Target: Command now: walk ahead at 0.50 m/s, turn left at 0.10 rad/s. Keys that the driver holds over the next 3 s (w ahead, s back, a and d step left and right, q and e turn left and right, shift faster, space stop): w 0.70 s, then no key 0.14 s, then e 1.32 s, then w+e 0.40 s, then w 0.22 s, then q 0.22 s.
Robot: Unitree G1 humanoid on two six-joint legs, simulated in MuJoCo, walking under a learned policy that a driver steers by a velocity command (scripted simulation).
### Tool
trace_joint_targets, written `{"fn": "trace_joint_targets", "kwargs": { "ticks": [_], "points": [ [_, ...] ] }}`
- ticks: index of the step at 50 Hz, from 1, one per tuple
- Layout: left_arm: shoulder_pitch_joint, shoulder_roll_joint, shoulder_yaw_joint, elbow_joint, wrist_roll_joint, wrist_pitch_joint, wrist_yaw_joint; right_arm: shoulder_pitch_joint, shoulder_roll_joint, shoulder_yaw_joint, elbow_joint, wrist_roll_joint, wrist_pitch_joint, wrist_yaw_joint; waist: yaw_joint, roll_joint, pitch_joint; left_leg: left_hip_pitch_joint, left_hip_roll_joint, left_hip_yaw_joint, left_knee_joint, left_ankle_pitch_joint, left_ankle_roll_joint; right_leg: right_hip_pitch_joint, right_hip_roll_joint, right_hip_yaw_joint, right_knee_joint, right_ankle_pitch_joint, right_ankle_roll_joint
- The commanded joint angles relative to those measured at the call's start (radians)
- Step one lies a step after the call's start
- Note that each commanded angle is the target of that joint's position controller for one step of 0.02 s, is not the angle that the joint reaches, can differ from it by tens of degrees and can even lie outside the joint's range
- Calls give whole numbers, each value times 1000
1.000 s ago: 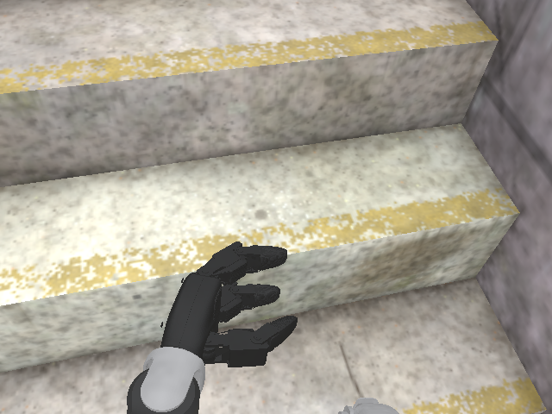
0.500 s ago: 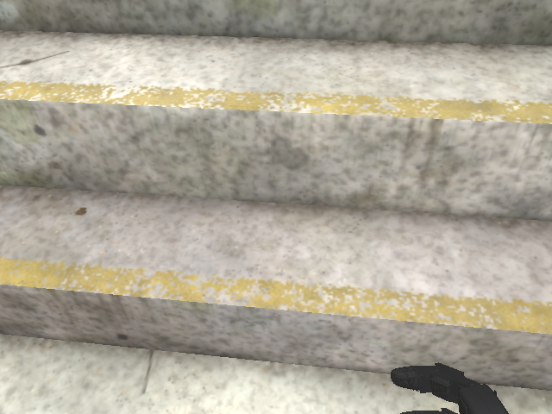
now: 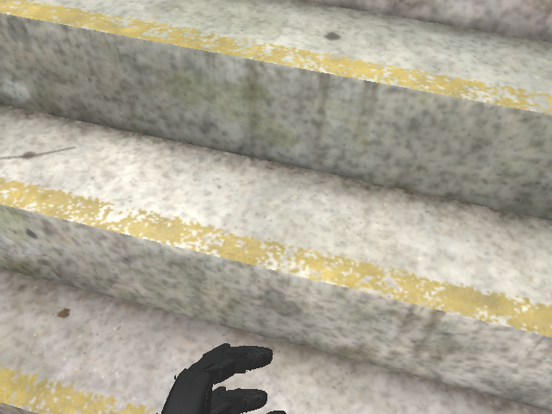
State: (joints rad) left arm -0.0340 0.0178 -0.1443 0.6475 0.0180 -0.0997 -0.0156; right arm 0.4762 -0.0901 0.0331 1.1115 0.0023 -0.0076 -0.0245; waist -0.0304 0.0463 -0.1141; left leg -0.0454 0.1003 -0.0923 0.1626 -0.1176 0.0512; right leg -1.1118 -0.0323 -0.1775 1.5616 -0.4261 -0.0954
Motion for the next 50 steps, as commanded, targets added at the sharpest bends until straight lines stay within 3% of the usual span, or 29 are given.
{"fn": "trace_joint_targets", "kwargs": {
  "ticks": [1, 2, 3, 4, 5, 6, 8, 13, 16, 19, 22, 25, 26, 28, 30, 31, 33, 34, 35, 36, 37, 38, 39, 40, 41, 42, 44, 46, 50],
  "points": [
    [356, 325, 157, 45, 5, 13, -6, -81, -289, -58, -73, -1, -54, -11, 280, 180, -245, -4, 148, 3, 516, 1719, 188, 781, 26, 315, -502, -163, -69],
    [466, 361, 186, 134, 36, 25, -5, 50, -150, -40, -82, 6, -80, 20, 180, -284, -429, -395, 1, -44, 868, 1288, 174, 1176, -187, 820, -763, -339, -226],
    [584, 381, 195, 213, 68, 75, 16, -72, -100, -28, -73, -21, -119, 67, 238, -510, -470, -548, -191, -172, 1276, 230, 144, 1222, -237, 1100, -1094, -111, -287],
    [550, 270, 167, 249, 67, 94, 15, -160, -63, -38, -153, -2, -124, 109, 187, -421, -401, -728, -220, -296, 1625, 136, 130, 1092, -248, 1155, -1186, -430, -186],
    [463, 179, 151, 290, 49, 100, 10, -314, -34, -26, -261, 16, -118, 115, 124, -292, -189, -855, -202, -237, 1746, 111, 140, 890, -230, 1021, -1150, -479, -126],
    [357, 95, 131, 322, 47, 98, 1, -412, 0, -9, -317, 2, -107, 107, 64, -141, 9, -920, -188, -178, 1829, 136, 142, 643, -211, 827, -1047, -389, -102],
    [255, 6, 99, 361, 41, 79, -7, -328, 28, 18, -355, 13, -77, 99, -58, -100, 126, -996, -173, -160, 1968, 68, 146, 505, -131, 563, -1031, -234, -39],
    [320, 99, 104, 388, 38, 56, -27, -289, 6, 45, -387, 9, -70, 60, -81, -88, 152, -1216, -129, -68, 1959, 154, 70, 491, -124, 345, -1189, -93, -59],
    [382, 149, 109, 370, 57, 48, -12, -298, -17, 38, -382, 19, -57, 26, -40, -145, 128, -1227, -92, 31, 2006, 192, -6, 495, -156, 368, -1259, -113, -121],
    [496, 199, 132, 370, 37, 26, 5, -406, -21, 34, -414, 20, -54, 7, 47, -122, 114, -1349, -16, 47, 1908, 208, -33, 708, -227, 436, -1269, -116, -123],
    [611, 168, 132, 375, 39, 27, 24, -540, -12, 34, -453, 30, -62, 14, 136, -155, 99, -1481, 38, 108, 1817, 223, -58, 942, -276, 517, -1285, -97, -137],
    [622, 190, 152, 375, 36, 50, 49, -589, 16, 49, -494, 26, -64, 15, 142, -224, 129, -1561, 95, 79, 1757, 167, -65, 1082, -320, 521, -1334, -38, -129],
    [672, 198, 161, 382, 26, 60, 56, -642, 26, 59, -513, 20, -69, 21, 182, -207, 132, -1599, 105, 123, 1719, 97, -77, 1137, -329, 520, -1376, -64, -142],
    [648, 185, 166, 365, 24, 71, 67, -659, 31, 66, -539, 20, -74, 35, 167, -196, 155, -1546, 132, 105, 1662, 36, -84, 1134, -329, 486, -1412, -9, -134],
    [683, 198, 181, 386, -6, 86, 79, -693, 56, 84, -601, 22, -63, 50, 166, -246, 185, -1625, 163, 39, 1664, -172, -59, 1236, -346, 455, -1439, 75, -116],
    [654, 211, 188, 374, -12, 91, 82, -691, 54, 90, -614, 23, -65, 61, 152, -222, 191, -1580, 175, 39, 1591, -199, -51, 1221, -350, 419, -1461, 96, -101],
    [565, 230, 187, 346, -36, 105, 70, -754, 23, 94, -643, 19, -62, 84, 121, -150, 233, -983, 127, 271, 1147, -265, -30, 853, -276, 249, -1623, 255, -99],
    [651, 266, 195, 382, -42, 102, 65, -766, 18, 87, -662, 26, -55, 80, 114, -210, 184, -774, 45, 303, 1071, -455, -9, 851, -288, 245, -1585, 581, -98],
    [676, 288, 187, 396, -24, 90, 47, -596, -41, 43, -619, 44, -45, 79, 45, -201, 78, -576, -78, 445, 1063, -435, 14, 934, -254, 166, -1436, 1179, -118],
    [696, 271, 180, 409, -27, 73, 38, -429, -93, 9, -572, 51, -53, 68, -19, -231, -37, -347, -83, 295, 966, -310, 54, 916, -207, 131, -1188, 1520, -64],
    [678, 269, 177, 399, -16, 42, 29, -186, -167, -37, -513, 24, -64, 57, -143, -203, -253, 22, 85, -158, 893, -376, 167, 663, -164, 143, -857, 1727, 0],
    [536, 333, 200, 368, -25, 12, 13, 70, -383, -108, -410, -43, -36, 28, -254, 111, -432, 163, 220, -581, 460, -362, 243, 621, -54, 223, -574, 1162, 47],
    [478, 241, 199, 375, -24, 1, -7, 105, -418, -108, -337, -83, -25, 11, -170, 300, -428, 142, 333, -785, 210, -143, 245, 508, 72, 308, -97, 354, 70],
    [417, 202, 201, 341, -52, 3, -23, 28, -338, -81, -330, -90, -26, 23, -105, 211, -372, 13, 344, -699, 238, -93, 176, 424, 97, 448, 256, 304, 71],
    [327, 149, 186, 269, -53, 12, -31, -102, -227, -54, -318, -58, -26, 35, -41, 151, -231, -124, 311, -508, 312, -167, 114, 321, 68, 428, 369, 325, 47],
    [247, 120, 172, 200, -39, 25, -25, -188, -121, -29, -287, -38, -31, 47, 7, 94, -82, -259, 260, -336, 361, -211, 67, 234, 40, 387, 433, 350, 14],
    [240, 67, 138, 122, -26, 49, -22, -297, -18, -10, -248, -52, -35, 61, 106, 73, 41, -378, 157, -47, 420, -215, -27, 167, 44, 390, 503, 423, -70],
    [308, 53, 117, 133, -36, 66, -17, -292, 12, -2, -250, -51, -35, 56, 132, 43, 74, -347, 165, 58, 343, -35, -45, 84, 75, 377, 547, 439, -69],
    [336, 111, 125, 168, -18, 116, 36, -319, 1, 29, -261, -98, -30, 29, 151, -19, 118, -433, 183, 202, 265, 117, -32, 34, 141, 325, 696, 539, 16]
  ]
}}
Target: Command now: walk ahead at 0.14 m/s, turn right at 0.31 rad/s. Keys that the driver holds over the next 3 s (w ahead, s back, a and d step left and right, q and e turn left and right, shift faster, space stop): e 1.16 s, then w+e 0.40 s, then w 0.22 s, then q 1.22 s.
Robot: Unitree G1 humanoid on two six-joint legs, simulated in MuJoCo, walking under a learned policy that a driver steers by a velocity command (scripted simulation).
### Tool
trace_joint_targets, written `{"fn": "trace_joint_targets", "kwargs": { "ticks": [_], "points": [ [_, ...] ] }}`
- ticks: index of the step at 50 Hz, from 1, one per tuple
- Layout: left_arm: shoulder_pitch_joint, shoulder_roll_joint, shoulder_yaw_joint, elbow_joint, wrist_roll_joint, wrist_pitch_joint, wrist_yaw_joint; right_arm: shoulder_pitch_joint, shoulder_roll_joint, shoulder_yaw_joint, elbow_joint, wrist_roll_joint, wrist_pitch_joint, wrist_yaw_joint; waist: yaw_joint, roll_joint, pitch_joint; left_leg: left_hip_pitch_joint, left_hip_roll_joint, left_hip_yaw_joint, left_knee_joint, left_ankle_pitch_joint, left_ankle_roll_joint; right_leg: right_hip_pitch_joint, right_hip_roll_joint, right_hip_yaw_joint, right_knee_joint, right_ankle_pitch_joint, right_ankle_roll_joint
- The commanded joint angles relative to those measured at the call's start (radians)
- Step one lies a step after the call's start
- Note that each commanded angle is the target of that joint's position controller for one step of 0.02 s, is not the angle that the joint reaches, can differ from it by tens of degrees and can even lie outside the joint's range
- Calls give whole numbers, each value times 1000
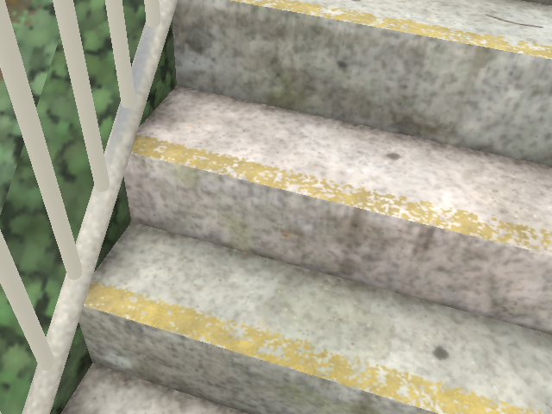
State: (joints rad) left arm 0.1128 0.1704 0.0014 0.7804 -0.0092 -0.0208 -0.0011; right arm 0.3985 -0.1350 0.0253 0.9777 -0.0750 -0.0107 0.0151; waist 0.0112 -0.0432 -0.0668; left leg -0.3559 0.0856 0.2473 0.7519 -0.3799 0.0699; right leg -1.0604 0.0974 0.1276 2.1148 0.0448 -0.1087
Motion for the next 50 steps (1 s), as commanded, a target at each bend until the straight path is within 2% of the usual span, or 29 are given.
{"fn": "trace_joint_targets", "kwargs": {
  "ticks": [1, 2, 6, 10, 15, 17, 19, 20, 21, 22, 23, 24, 25, 26, 27, 28, 29, 30, 34, 37, 39, 41, 43, 44, 45, 46, 47, 48, 50],
  "points": [
    [170, -30, -20, 29, 13, 44, 31, -242, 33, 45, -121, -27, -18, -15, 108, 88, 81, -115, 203, -132, -340, 379, -44, -60, 22, 11, 229, 53, 39],
    [138, -45, -25, 3, 27, 51, 49, -199, -27, 36, -116, -23, -10, -27, 96, 117, 111, -60, 221, -131, -357, 374, -36, -151, 17, 0, 293, 20, 51],
    [-42, -7, -19, -81, 38, 48, 48, -62, -42, 30, -108, -16, 11, -71, 5, 89, 147, 80, 200, -66, -407, 426, -31, -245, -2, -79, 189, -1, 88],
    [-90, -1, -18, -135, 9, 65, 70, 34, -85, 7, -122, -9, 32, -112, -30, 170, 131, 331, 236, -108, -419, 576, 2, -382, -65, -50, 174, -145, 145],
    [-174, -26, -43, -270, -1, 51, 10, 30, -171, -37, -204, 25, 52, -154, -39, 125, 99, 543, 248, -134, -404, 724, 38, -487, -128, -119, 61, -426, 209],
    [-196, -44, -65, -327, -10, 49, 3, -4, -221, -63, -241, 25, 65, -169, -14, 124, 95, 518, 240, -105, -421, 765, 60, -441, -158, -160, -18, -476, 221],
    [-176, -56, -82, -364, 7, 42, -8, -63, -242, -70, -269, 31, 80, -171, 25, 120, 68, 499, 205, -34, -428, 884, 60, -321, -192, -191, -206, -433, 186],
    [-178, -86, -111, -402, -1, 46, -16, -172, -352, -99, -310, 56, 98, -173, 95, 214, 30, 348, 215, 17, -485, 1332, 56, 20, -145, -318, -586, -778, 102],
    [-236, 5, -76, -407, -8, 51, -16, -71, -358, -103, -315, 65, 107, -179, 44, 168, -28, 351, 210, 13, -384, 1744, 45, 210, -22, -409, -701, -890, 60],
    [-45, 57, -50, -368, 4, 65, -4, -134, -424, -120, -313, 80, 108, -157, 132, 248, -151, 418, 272, -14, -242, 2087, 65, 385, -19, -387, -710, -842, 23],
    [156, 190, -8, -308, 23, 55, -2, -198, -455, -124, -365, 86, 101, -130, 207, 115, -257, 424, 206, -18, -26, 2171, 19, 570, 51, -324, -866, -699, -46],
    [361, 223, 21, -208, 17, 57, 28, -293, -458, -120, -429, 86, 84, -104, 305, -6, -284, 94, 95, -17, 246, 1687, -15, 864, 44, -130, -1055, -478, -133],
    [316, 290, 45, -203, 41, 53, 67, -329, -278, -68, -483, 99, 34, -56, 158, -306, -249, -204, -101, -116, 565, 308, -24, 892, -129, 446, -1481, -657, -239],
    [220, 250, 23, -250, 93, 37, 84, -412, -229, -39, -530, 77, -13, 0, 107, -227, -204, -234, -190, -358, 921, 259, -6, 713, -178, 706, -1587, -759, -222],
    [168, 176, 2, -263, 81, 20, 82, -395, -184, -31, -552, 72, -27, 28, 58, -96, -81, -301, -188, -425, 1055, 237, -9, 555, -179, 656, -1545, -764, -178],
    [137, 133, 13, -240, 48, 16, 78, -371, -106, -9, -569, 45, -41, 42, -4, 17, 25, -334, -162, -418, 1087, 274, -10, 445, -131, 541, -1417, -775, -127],
    [51, 88, 7, -242, 15, 21, 67, -335, -93, -6, -558, 23, -48, 49, -51, 78, 96, -383, -148, -378, 1117, 292, -7, 366, -109, 455, -1362, -706, -101],
    [15, 68, 3, -250, 8, 14, 66, -331, -86, -2, -547, 19, -45, 51, -66, 87, 121, -388, -138, -364, 1173, 299, -13, 311, -93, 384, -1324, -606, -87],
    [73, 99, 9, -250, 26, -3, 83, -348, -97, 5, -556, 38, -34, 30, -39, 43, 55, -534, -137, -344, 1280, 273, -53, 538, -117, 346, -1386, -279, -96],
    [74, 123, 17, -278, 16, -1, 86, -382, -100, 1, -571, 24, -5, -8, -33, 28, 38, -477, -102, -314, 1016, 266, -119, 533, -136, 305, -1365, -13, -79],
    [61, 168, 32, -271, 25, 45, 95, -465, -35, 32, -618, 10, 16, -23, -58, -67, -10, -274, -121, -159, 551, 101, -129, 493, -99, 220, -1467, 156, -31],
    [55, 225, 54, -273, 32, 47, 101, -447, -83, 0, -634, 33, 39, -28, -93, -163, -107, -61, -167, -97, 316, 11, -126, 550, -130, 240, -1444, 583, -9],
    [-120, 190, 40, -329, 26, 10, 92, -155, -131, -37, -521, 63, 39, -55, -188, -199, -246, 85, -135, -203, -52, 227, -47, 709, -150, 211, -1252, 802, 24],
    [-152, 113, 26, -347, 23, 2, 66, -99, -173, -57, -465, 70, 31, -72, -186, -19, -237, 213, -41, -381, -246, 483, 29, 635, -35, 113, -975, 465, 98],
    [-102, 43, 17, -330, 23, 0, 50, -121, -147, -53, -424, 62, 37, -69, -122, 190, -94, 312, 50, -479, -295, 1030, 39, 396, 56, 77, -748, -377, 140],
    [68, 32, 27, -260, 13, 0, 28, -178, -119, -43, -428, 35, 63, -78, 16, 224, -26, 341, 163, -537, -155, 1396, 131, 180, 119, 115, -421, -526, 191],
    [208, 79, 36, -229, 10, 10, 21, -231, -132, -48, -467, 47, 67, -80, 72, 157, -101, 315, 234, -601, -154, 1292, 212, 169, 95, 134, -237, -575, 230],
    [225, 103, 42, -227, -8, 25, 18, -310, -119, -45, -496, 62, 67, -75, 99, 142, -77, 240, 226, -589, -201, 984, 248, 132, 56, 103, -197, -586, 256],
    [43, 108, 22, -289, -12, 36, 11, -358, -101, -43, -505, 60, 69, -98, 75, 87, 23, 132, 164, -516, -260, 572, 219, 61, -40, 54, -318, -477, 270]
  ]
}}
Over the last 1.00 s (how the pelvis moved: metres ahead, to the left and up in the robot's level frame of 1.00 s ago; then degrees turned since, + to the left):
0.36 0.19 0.33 0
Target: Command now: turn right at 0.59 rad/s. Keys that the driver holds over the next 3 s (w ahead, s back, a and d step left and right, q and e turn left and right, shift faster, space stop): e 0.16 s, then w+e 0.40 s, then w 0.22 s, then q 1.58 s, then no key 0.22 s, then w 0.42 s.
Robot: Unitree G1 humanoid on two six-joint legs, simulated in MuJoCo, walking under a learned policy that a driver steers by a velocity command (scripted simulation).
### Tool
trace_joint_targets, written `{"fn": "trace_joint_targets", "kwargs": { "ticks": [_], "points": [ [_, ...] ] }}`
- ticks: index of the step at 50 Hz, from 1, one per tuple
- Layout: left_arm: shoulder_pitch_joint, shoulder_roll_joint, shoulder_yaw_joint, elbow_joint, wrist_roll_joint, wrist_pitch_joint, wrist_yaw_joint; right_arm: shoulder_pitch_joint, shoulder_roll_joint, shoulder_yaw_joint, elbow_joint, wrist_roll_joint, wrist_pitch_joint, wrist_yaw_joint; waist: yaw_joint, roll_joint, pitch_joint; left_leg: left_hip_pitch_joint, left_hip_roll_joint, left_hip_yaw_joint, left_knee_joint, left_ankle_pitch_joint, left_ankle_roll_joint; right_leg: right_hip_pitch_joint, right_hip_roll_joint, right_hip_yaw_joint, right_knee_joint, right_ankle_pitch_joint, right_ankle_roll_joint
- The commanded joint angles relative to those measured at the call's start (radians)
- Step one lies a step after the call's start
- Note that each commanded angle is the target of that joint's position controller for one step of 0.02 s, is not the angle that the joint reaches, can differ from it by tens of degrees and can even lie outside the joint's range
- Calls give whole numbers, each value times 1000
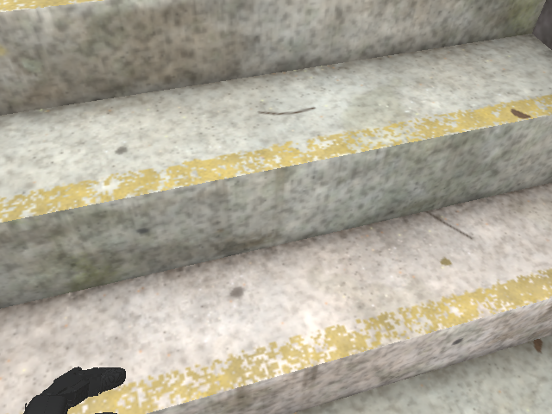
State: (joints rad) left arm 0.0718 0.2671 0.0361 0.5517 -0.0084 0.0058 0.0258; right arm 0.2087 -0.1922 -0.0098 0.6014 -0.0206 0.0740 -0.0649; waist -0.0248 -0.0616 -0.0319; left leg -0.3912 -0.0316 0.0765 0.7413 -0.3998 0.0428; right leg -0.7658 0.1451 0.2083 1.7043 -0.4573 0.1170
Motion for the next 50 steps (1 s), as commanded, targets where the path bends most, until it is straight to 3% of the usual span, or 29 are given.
{"fn": "trace_joint_targets", "kwargs": {
  "ticks": [1, 6, 10, 12, 15, 17, 19, 20, 21, 22, 23, 24, 26, 28, 31, 32, 34, 36, 37, 38, 39, 40, 41, 42, 43, 44, 45, 47, 50],
  "points": [
    [-17, 13, -24, -98, -2, 11, -16, -129, -72, -18, -114, 9, -27, -33, 69, 53, 9, 194, 288, -323, -271, 598, 235, -266, -110, -57, 7, 77, 55],
    [-49, -28, -47, -133, 15, 33, 1, 11, -141, -37, -68, -12, -26, -68, 20, 156, -70, 282, 309, -234, -280, 597, 227, -291, -182, -127, -25, 235, 55],
    [-167, -52, -73, -117, -9, 29, -14, 26, -173, -49, -57, -15, -37, -46, -65, 196, -91, 182, 264, -102, -405, 167, 175, -7, -225, -276, -483, 154, -5],
    [-150, -41, -67, -108, -16, 25, -21, 29, -213, -61, -55, -15, -56, -37, -76, 231, -88, 224, 333, -157, -480, 4, 194, 22, -225, -293, -585, 82, -23],
    [-137, -10, -54, -96, -14, 11, -39, 41, -236, -70, -39, -14, -60, -30, -91, 147, -28, 295, 387, -166, -504, -23, 177, 42, -229, -280, -798, 88, -75],
    [-97, -22, -40, -55, -44, -6, -53, 86, -228, -66, 12, 13, -42, -9, -80, 105, 10, 302, 360, -109, -455, -20, 167, 184, -143, -377, -1081, 75, -119],
    [59, 27, 0, 3, -48, -4, -66, 77, -213, -58, 47, 10, -48, 15, -13, 109, -39, 237, 304, 2, -250, 166, 131, 447, -88, -376, -1217, 101, -172],
    [190, 90, 35, 37, -44, -1, -68, -6, -162, -33, 32, -4, -64, 29, 69, 61, -96, 111, 222, 97, -4, 268, 92, 652, -118, -273, -1261, 179, -215],
    [338, 219, 75, 58, -18, 6, -58, -107, -114, -12, -23, -17, -98, 39, 134, -137, -122, -327, 90, 134, 346, 123, 4, 950, -305, 119, -1270, 253, -345],
    [373, 251, 89, 29, 6, 0, -38, -50, -119, -6, -8, 6, -141, 56, 166, -224, -285, -536, -7, -24, 865, -84, -53, 1046, -488, 557, -1413, 62, -537],
    [315, 181, 55, 30, 33, -18, -29, 9, -97, -16, 36, 29, -165, 80, 128, -157, -273, -685, 19, -164, 1349, -63, -67, 991, -551, 617, -1425, 112, -576],
    [316, 131, 37, 69, 30, -20, -30, -36, -46, 5, 13, 36, -181, 90, 107, -66, -146, -860, 23, -148, 1638, -15, -57, 923, -518, 493, -1408, 116, -515],
    [341, 71, 11, 113, 25, -5, -35, -144, 54, 53, -67, 7, -202, 94, 71, 83, -44, -1049, 30, -116, 1788, 30, -38, 918, -400, 288, -1323, 294, -403],
    [326, -28, -25, 183, 41, -12, -53, -222, 84, 80, -144, 11, -210, 108, 34, 30, 51, -1118, 15, -89, 1995, 4, 3, 792, -341, 220, -1335, 345, -353],
    [218, 12, -28, 202, 35, -5, -41, -149, 100, 124, -171, 43, -180, 88, -66, -19, 115, -1076, 49, -107, 1806, 42, -5, 477, -350, 60, -1410, 228, -306],
    [166, 4, -39, 203, 45, -15, -38, -215, 83, 131, -205, 41, -172, 66, -77, -27, 154, -961, 63, -96, 1648, 80, -4, 281, -333, 25, -1488, 243, -304],
    [134, 22, -43, 233, 6, -34, -24, -307, 88, 150, -258, -5, -151, 25, -86, -67, 139, -627, 87, 24, 1240, 203, -10, 55, -285, -39, -1657, 374, -326],
    [166, 162, -3, 268, -38, -58, -34, -124, 21, 110, -175, -23, -152, 10, -168, -111, -125, -57, -10, 137, 1004, 69, 42, 162, -315, -194, -1630, 1484, -329],
    [220, 243, 28, 295, -42, -50, -24, -64, -37, 75, -163, -31, -160, 7, -198, -146, -207, -47, -33, 121, 859, -150, 41, 420, -338, -194, -1481, 2005, -324],
    [254, 284, 42, 316, -25, -42, -8, 37, -98, 46, -86, -10, -149, 18, -211, -184, -262, -85, -52, 107, 701, -217, 33, 657, -356, -205, -1332, 2280, -353],
    [361, 189, 35, 329, -37, -42, -4, 64, -114, 39, -41, 3, -152, 38, -121, -67, -258, -48, -13, -47, 422, -252, 78, 703, -327, -184, -1127, 2233, -331],
    [430, 140, 33, 329, -18, -33, -12, 132, -141, 15, 24, -32, -140, 45, -97, 211, -389, 163, 104, -457, 266, -606, 169, 536, -285, -182, -847, 2077, -331],
    [286, 73, 17, 291, 21, -36, -48, 262, -191, -6, 126, -54, -113, 49, -135, 566, -434, 210, 129, -691, -14, -481, 218, 428, -128, -181, -478, 873, -316],
    [106, 22, 7, 246, 12, -61, -94, 254, -93, 10, 179, -65, -86, 39, -106, 499, -361, 103, 107, -722, -79, -324, 218, 293, -39, -69, -43, 479, -269],
    [-41, -86, -32, 194, 18, -97, -117, 243, -38, 27, 240, -32, -62, 56, -104, 246, -166, 29, 26, -380, 31, 4, 157, 175, -83, -70, 100, 272, -284],
    [-121, -133, -40, 165, 19, -102, -122, 219, 48, 50, 263, -19, -42, 79, -54, 109, -97, -27, 40, -375, -46, 64, 158, 59, -105, -104, 190, 232, -287],
    [-9, -104, -36, 170, 16, -80, -118, 146, 110, 53, 241, 3, -46, 83, 36, 8, -23, -204, 71, -532, -119, -130, 171, -3, -122, -101, 148, 252, -257],
    [183, -81, -44, 193, 27, -45, -108, -31, 84, 36, 230, 50, -51, 59, 139, 53, 103, -356, 31, -585, -172, -366, 167, -9, -130, -128, 143, 254, -151],
    [172, -42, -43, 181, 27, -49, -71, -17, 43, 21, 211, 12, -64, 27, 109, 62, 130, -380, 12, -558, -181, -244, 208, -13, -149, -166, -31, 364, -65]
  ]
}}
Over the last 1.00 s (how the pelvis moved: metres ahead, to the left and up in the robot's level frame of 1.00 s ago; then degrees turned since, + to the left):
0.30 0.04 0.21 -32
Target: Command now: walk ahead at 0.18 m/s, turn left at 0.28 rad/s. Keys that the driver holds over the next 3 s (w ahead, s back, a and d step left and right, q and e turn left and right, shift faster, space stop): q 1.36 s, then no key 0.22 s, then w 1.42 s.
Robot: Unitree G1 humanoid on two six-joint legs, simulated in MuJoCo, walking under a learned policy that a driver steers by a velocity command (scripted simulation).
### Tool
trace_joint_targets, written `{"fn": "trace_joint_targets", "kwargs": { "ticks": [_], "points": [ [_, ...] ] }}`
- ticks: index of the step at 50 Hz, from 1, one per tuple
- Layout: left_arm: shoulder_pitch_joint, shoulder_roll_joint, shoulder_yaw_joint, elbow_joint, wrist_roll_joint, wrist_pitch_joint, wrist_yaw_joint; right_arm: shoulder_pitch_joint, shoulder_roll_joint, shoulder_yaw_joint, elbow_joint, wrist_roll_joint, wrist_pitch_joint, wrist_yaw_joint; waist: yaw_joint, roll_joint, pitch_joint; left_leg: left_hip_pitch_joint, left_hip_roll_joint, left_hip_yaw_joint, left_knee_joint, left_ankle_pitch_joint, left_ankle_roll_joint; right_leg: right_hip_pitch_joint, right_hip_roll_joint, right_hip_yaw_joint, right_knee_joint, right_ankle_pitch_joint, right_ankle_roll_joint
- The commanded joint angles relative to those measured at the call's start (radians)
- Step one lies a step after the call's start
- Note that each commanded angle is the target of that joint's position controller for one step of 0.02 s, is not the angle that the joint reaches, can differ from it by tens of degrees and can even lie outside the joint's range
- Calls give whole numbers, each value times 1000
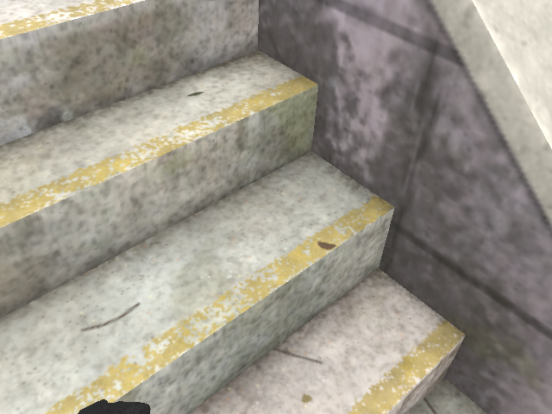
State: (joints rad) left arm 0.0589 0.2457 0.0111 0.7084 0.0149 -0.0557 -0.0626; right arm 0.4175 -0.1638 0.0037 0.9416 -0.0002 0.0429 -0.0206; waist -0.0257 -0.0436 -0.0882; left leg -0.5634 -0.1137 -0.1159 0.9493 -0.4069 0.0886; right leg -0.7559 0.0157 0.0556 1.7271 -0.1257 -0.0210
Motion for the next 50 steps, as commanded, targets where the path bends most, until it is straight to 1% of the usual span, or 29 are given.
{"fn": "trace_joint_targets", "kwargs": {
  "ticks": [1, 5, 8, 10, 12, 14, 15, 16, 17, 19, 20, 21, 22, 23, 24, 26, 28, 31, 32, 34, 38, 39, 40, 42, 43, 44, 45, 47, 50],
  "points": [
    [188, -17, -13, 19, 6, 14, 32, -212, -1, -2, -144, -21, -32, -27, 97, 62, 149, -193, 92, -370, -355, -203, 181, -1, -18, -10, -96, 94, 88],
    [148, 13, 7, -31, -17, 18, 61, -196, -23, -13, -231, -26, -28, -45, 39, 177, 7, -10, 121, -467, -281, -176, 238, 16, 7, 28, -176, 152, 114],
    [98, 53, 30, -66, -30, 21, 64, -186, -16, -24, -296, -29, -16, -65, -10, 221, 12, 35, 143, -525, -216, -212, 234, 40, 4, 75, -278, 90, 138],
    [89, 59, 38, -99, -29, 38, 77, -230, -13, -27, -344, -17, -8, -75, -2, 248, 42, 20, 131, -539, -164, -123, 218, 80, 1, 100, -369, 30, 144],
    [144, 20, 15, -104, -37, 55, 64, -289, -36, -42, -376, 13, 16, -97, 30, 270, 35, -42, 78, -386, -43, 73, 125, 274, -42, 72, -841, -4, 92],
    [138, -5, 10, -72, -28, 58, 43, -285, -30, -43, -410, 7, 42, -116, -9, 243, 46, -79, 56, -346, 39, 140, 70, 449, -44, -32, -1273, 340, 79],
    [125, -39, 7, -59, -34, 74, 46, -218, -34, -37, -404, -4, 56, -117, -20, 211, 67, -63, 16, -322, 73, 47, 41, 479, -19, -83, -1481, 257, 98],
    [167, -28, 12, -25, -28, 72, 43, -193, -1, -30, -428, -12, 55, -104, -44, 92, 60, -21, -22, -243, 174, -57, 3, 507, -40, -97, -1559, 331, 120],
    [165, 3, 16, 8, -33, 76, 36, -151, 23, -25, -424, -13, 43, -94, -100, 44, 70, -51, -51, -224, 318, -5, -25, 560, -105, -77, -1662, 676, 100],
    [184, 33, 0, 29, 13, 79, 61, -127, 73, -16, -408, -13, 14, -59, -80, -188, 56, -509, -159, -13, 992, -353, -114, 877, -276, -70, -1510, 1464, 69],
    [189, 108, 16, 7, 31, 46, 68, -43, 24, -35, -407, -14, -28, -39, -58, -290, -52, -669, -152, 60, 1269, -548, -189, 1071, -422, -23, -1156, 2049, -25],
    [261, 150, 30, 26, 39, 54, 66, -58, -3, -33, -396, 7, -65, -26, -16, -242, -152, -816, -87, 30, 1447, -520, -193, 1185, -474, -27, -1084, 2063, -88],
    [307, 145, 30, 27, 71, 76, 71, -173, -5, -30, -397, 37, -88, -25, 42, -150, -148, -893, -64, 2, 1600, -467, -193, 1163, -478, -14, -1088, 1802, -146],
    [282, 204, 50, 15, 75, 90, 88, -301, 12, -10, -453, 32, -85, -30, 31, -60, -99, -946, 23, -2, 1622, -390, -195, 1095, -483, 5, -1136, 1395, -180],
    [242, 313, 76, -10, 41, 96, 119, -390, 45, 23, -528, 30, -66, -43, -8, -194, -29, -952, 153, -53, 1622, -365, -218, 952, -625, 139, -1268, 961, -292],
    [243, 128, 23, -66, 52, 117, 181, -526, -21, 13, -529, 16, -24, -25, 66, -4, 62, -900, 128, -31, 1554, -257, -230, 854, -452, 10, -1394, 449, -232],
    [187, 169, 25, -108, 19, 106, 193, -545, 7, 36, -584, -3, -13, -24, 46, -52, 77, -826, 163, 45, 1435, -198, -251, 764, -410, -56, -1488, 373, -204],
    [226, 157, 29, -94, 17, 111, 197, -544, 53, 70, -602, -8, -23, -13, 50, -51, 51, -783, 200, 103, 1225, -108, -221, 785, -332, -149, -1493, 418, -159],
    [229, 187, 46, -85, -6, 123, 193, -576, 86, 98, -611, -10, -21, -9, 60, -65, 61, -701, 207, 205, 956, -186, -199, 752, -292, -200, -1529, 410, -138],
    [316, 206, 58, -44, -5, 139, 185, -556, 123, 115, -598, -9, -15, -5, 57, -115, 24, -513, 184, 254, 827, -347, -139, 719, -342, -201, -1532, 605, -173],
    [127, 315, 103, -102, -25, 127, 144, -337, -23, 61, -536, -44, -21, -25, -48, -142, -151, -247, 91, 194, 510, -416, -64, 868, -422, -246, -1346, 1341, -196],
    [125, 320, 99, -92, -39, 141, 143, -297, -38, 57, -535, -26, -14, -24, -79, -159, -151, -187, 64, 239, 362, -441, -50, 884, -397, -255, -1322, 1210, -198],
    [170, 279, 84, -97, -17, 157, 139, -278, -76, 36, -518, -19, -12, -37, -79, -35, -164, -65, 23, 171, 323, -255, -1, 767, -310, -290, -1242, 1149, -154],
    [112, 229, 56, -140, 6, 165, 123, -155, -119, -9, -478, -18, 14, -74, -149, 51, -154, 141, 5, -9, 180, -288, 82, 437, -173, -287, -1094, 440, -125],
    [28, 132, 24, -206, 9, 157, 107, -182, -174, -29, -491, -41, 5, -84, -132, 238, -89, 102, 126, -323, -2, -290, 150, 263, -45, -249, -729, -151, -104],
    [-17, 96, 16, -251, -16, 123, 73, -222, -171, -16, -522, -76, -26, -70, -86, 185, -93, -4, 190, -558, -139, -190, 172, 206, 37, -61, -283, -289, -85],
    [-21, 57, 1, -278, -19, 101, 51, -257, -130, -1, -531, -77, -53, -64, -38, 141, -78, -132, 220, -596, -128, -145, 149, 159, 54, 91, -47, -367, -84],
    [184, -1, -25, -248, 26, 83, 37, -406, -21, 20, -512, -11, -60, -55, 132, 113, 73, -410, 118, -351, 60, -175, 56, 247, 52, 74, -83, -252, -41],
    [356, 71, -11, -213, 30, 105, 46, -496, -39, 18, -526, 7, -59, -60, 196, 149, 92, -508, 94, -246, 98, -30, 43, 399, 75, -53, -257, -117, 14]
  ]
}}
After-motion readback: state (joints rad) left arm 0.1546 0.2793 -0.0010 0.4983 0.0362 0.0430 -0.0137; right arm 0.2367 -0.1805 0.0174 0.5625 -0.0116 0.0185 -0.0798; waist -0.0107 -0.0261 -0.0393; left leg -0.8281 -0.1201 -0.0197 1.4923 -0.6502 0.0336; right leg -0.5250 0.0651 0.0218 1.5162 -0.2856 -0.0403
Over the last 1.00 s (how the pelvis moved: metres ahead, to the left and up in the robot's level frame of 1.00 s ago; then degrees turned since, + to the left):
0.20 -0.05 0.19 -25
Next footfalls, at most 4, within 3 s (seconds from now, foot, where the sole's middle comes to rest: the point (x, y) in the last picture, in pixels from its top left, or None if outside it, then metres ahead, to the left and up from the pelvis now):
0.36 right None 0.05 -0.25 -0.93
0.78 left None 0.05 0.00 -0.72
1.12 right None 0.05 -0.24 -0.93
1.60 left None -0.12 -0.02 -0.93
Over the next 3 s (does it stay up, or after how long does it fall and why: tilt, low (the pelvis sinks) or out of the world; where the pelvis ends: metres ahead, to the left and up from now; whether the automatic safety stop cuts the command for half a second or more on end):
stays up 0.23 0.24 0.23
